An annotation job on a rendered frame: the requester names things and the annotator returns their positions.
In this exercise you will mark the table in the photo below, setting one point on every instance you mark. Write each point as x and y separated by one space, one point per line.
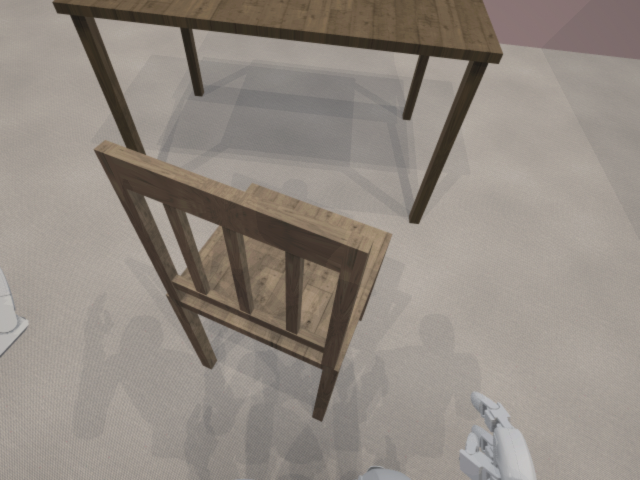
455 29

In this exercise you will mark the chair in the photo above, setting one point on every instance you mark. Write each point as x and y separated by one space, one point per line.
286 273

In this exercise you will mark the robot left hand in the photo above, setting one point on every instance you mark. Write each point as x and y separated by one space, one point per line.
12 326

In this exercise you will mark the robot right hand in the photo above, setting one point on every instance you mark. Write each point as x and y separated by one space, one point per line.
506 457

